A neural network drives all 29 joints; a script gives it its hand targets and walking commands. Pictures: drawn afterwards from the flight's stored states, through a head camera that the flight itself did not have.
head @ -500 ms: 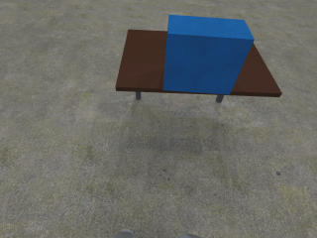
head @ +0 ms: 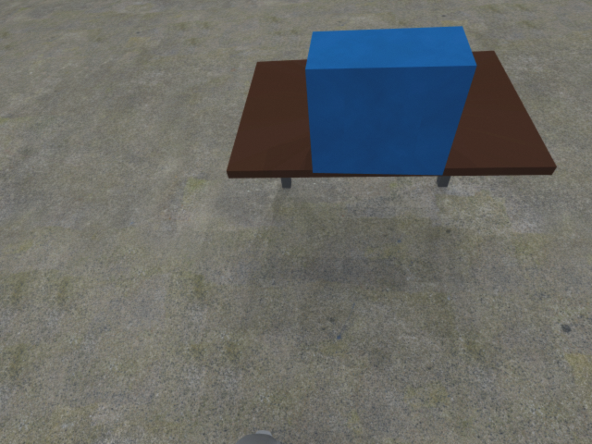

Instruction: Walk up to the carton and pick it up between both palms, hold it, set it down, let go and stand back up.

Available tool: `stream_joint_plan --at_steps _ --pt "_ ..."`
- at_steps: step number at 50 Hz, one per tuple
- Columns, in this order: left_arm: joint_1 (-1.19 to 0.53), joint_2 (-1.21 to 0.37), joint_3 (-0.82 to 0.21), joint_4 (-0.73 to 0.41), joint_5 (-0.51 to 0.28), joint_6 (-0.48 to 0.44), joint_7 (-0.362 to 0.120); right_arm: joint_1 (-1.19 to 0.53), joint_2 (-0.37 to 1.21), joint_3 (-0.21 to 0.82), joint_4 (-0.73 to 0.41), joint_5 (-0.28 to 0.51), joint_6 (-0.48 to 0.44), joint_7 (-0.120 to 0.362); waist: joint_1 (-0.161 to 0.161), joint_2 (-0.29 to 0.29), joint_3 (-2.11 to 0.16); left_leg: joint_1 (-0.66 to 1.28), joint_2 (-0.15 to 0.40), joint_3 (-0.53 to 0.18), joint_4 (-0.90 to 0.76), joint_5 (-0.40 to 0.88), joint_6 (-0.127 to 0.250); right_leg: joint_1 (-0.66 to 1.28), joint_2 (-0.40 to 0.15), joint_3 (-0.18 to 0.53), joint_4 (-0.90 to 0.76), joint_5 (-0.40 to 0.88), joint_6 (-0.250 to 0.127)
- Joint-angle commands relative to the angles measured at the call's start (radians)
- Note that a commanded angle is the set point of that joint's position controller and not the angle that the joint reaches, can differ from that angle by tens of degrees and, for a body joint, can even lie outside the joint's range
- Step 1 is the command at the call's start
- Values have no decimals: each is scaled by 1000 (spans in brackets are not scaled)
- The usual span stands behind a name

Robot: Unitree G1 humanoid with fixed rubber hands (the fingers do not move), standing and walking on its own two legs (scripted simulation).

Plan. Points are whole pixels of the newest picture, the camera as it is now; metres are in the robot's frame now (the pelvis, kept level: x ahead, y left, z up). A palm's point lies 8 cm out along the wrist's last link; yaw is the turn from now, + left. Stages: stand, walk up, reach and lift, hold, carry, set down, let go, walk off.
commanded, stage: walk up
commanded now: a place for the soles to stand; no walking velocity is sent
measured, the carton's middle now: (380, 106) +0.82 -0.19 -0.03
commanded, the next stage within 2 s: none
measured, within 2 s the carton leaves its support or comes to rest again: neither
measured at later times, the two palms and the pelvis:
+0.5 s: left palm out of the picture +0.07 +0.38 -0.08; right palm out of the picture +0.08 -0.26 -0.11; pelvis -0.01 +0.05 +0.00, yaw +2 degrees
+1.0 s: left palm out of the picture +0.11 +0.38 -0.08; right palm out of the picture +0.10 -0.26 -0.10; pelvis +0.01 +0.06 +0.00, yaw +2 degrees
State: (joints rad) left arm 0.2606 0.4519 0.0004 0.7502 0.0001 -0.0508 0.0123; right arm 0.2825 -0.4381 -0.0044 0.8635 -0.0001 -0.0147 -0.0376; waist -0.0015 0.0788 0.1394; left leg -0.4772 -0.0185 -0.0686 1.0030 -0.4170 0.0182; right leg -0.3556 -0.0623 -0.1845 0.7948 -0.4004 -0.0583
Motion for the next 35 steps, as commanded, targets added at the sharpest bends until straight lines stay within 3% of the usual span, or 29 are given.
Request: stream_joint_plan --at_steps 1,2,3,4,5,6,7,8,9,10,11,12,14,15,16,17,18,19,20,21,22,23,25,26,27,29,32,33,35 --pt "52 250 118 -16 0 -27 33 -67 -172 -68 -43 -5 11 11 53 -204 -197 -12 59 22 -135 9 23 248 -304 292 -245 739 -70" --pt "19 249 117 -21 1 -20 30 -61 -159 -68 -44 -8 8 11 43 -256 -181 -3 44 49 -170 -23 22 244 -286 268 -223 740 -67" --pt "12 252 117 -26 -2 -18 26 -32 -163 -76 -37 -13 4 9 39 -268 -194 22 54 62 -220 15 20 227 -300 263 -200 731 -83" --pt "-26 255 112 -38 -11 -19 21 -12 -164 -71 -24 -7 1 11 16 -233 -213 124 64 70 -266 79 25 138 -290 227 -187 615 -97" --pt "-42 228 103 -32 -18 -10 16 -2 -155 -75 -8 -15 -9 11 -8 -201 -210 196 40 87 -354 157 33 82 -261 209 -163 517 -72" --pt "-38 216 92 -39 -21 -5 16 -7 -186 -80 -6 -28 -16 9 -4 -154 -194 228 54 51 -391 326 40 57 -219 160 -104 503 -36" --pt "-2 179 81 -26 -15 -3 13 -1 -214 -88 -1 -28 -23 4 2 -75 -258 291 78 -22 -397 376 54 14 -198 129 -52 364 -11" --pt "-1 163 74 -39 -26 2 11 -51 -241 -89 -19 -39 -22 4 13 22 -286 298 178 -199 -395 421 112 -37 -124 127 -19 165 27" --pt "-7 163 73 -19 -30 8 11 -118 -258 -83 -41 -21 -20 6 24 54 -273 196 239 -348 -444 313 199 -12 -19 152 -14 -26 51" --pt "-18 182 76 6 -22 11 8 -139 -264 -82 -49 -5 -18 9 29 4 -239 125 232 -328 -453 139 200 31 -29 152 -64 -98 47" --pt "-26 189 83 25 -9 10 5 -152 -249 -75 -36 -14 -13 7 32 -28 -209 60 209 -313 -470 0 170 72 -39 162 -120 -117 28" --pt "-23 195 91 30 -7 7 1 -163 -235 -68 -32 -20 -11 6 40 -25 -183 -38 147 -218 -447 -51 123 129 -82 203 -223 -119 6" --pt "-46 244 106 44 11 -1 -2 -135 -189 -71 -19 -27 -3 15 24 -80 -92 -44 42 -24 -299 -63 44 40 -244 338 -383 -320 -59" --pt "-92 256 101 46 12 -5 -1 -116 -200 -82 7 -24 -3 20 -3 -108 -93 89 37 29 -210 -31 37 -80 -293 352 -421 -340 -95" --pt "-141 254 93 46 14 -5 -3 -68 -199 -86 22 -16 -3 23 -30 -122 -96 134 39 22 -215 -42 46 -137 -297 330 -411 -348 -97" --pt "-151 232 86 38 16 -3 -4 -37 -192 -87 28 -18 -12 28 -37 -83 -109 211 68 2 -292 -31 49 -158 -265 281 -364 -322 -73" --pt "-156 207 80 39 15 -3 -5 -21 -201 -86 28 -21 -16 29 -41 -96 -101 190 69 -64 -375 -52 61 -151 -225 225 -310 -298 -48" --pt "-125 172 69 49 6 4 -6 -72 -219 -84 20 -27 -23 29 -16 7 -67 137 113 -188 -507 -73 80 -144 -129 154 -206 -244 -9" --pt "-103 161 74 63 -1 14 -11 -93 -246 -80 10 -25 -32 28 -8 55 -112 89 192 -395 -619 -194 132 -105 -33 136 -64 -150 23" --pt "-75 161 73 68 -2 18 -11 -128 -256 -82 -17 -30 -36 22 13 62 -92 54 238 -490 -661 -246 164 -93 -16 153 -3 -150 28" --pt "-66 171 78 87 -13 21 -14 -137 -271 -81 -5 -40 -38 20 20 48 -76 19 230 -485 -659 -235 168 -53 -22 164 -14 -145 31" --pt "-25 180 83 93 -7 21 -15 -165 -280 -77 -11 -38 -35 16 40 78 -97 23 216 -455 -604 -172 167 -20 -8 166 -49 -149 20" --pt "-29 166 81 90 -5 11 -10 -169 -240 -70 -13 -34 -24 14 38 37 -115 -52 205 -377 -583 -98 131 97 -20 170 -140 -75 -1" --pt "-52 169 80 91 2 6 -13 -188 -235 -65 -24 -37 -20 17 42 -10 -114 -91 155 -300 -566 -120 101 127 -39 180 -195 -65 -9" --pt "-76 175 86 96 5 -4 -11 -183 -204 -56 -10 -30 -21 22 40 -57 -132 -106 117 -211 -500 -63 63 155 -108 242 -283 -90 -23" --pt "-117 226 85 92 11 -7 -9 -134 -200 -64 8 -24 -20 27 6 -60 -134 5 73 -105 -428 -14 40 73 -173 276 -342 -186 -28" --pt "-149 216 78 91 7 -9 -7 -143 -201 -65 13 -17 -22 32 -10 -45 -156 100 75 -104 -414 131 49 39 -142 190 -299 -51 -8" --pt "-152 204 72 104 5 -7 -9 -139 -207 -61 19 -17 -25 30 5 -80 -169 101 92 -117 -418 214 55 63 -135 182 -264 17 -8" --pt "-144 175 70 97 -6 -2 -9 -141 -205 -55 17 -18 -29 23 11 -31 -225 115 118 -174 -439 271 78 95 -101 145 -192 74 4"
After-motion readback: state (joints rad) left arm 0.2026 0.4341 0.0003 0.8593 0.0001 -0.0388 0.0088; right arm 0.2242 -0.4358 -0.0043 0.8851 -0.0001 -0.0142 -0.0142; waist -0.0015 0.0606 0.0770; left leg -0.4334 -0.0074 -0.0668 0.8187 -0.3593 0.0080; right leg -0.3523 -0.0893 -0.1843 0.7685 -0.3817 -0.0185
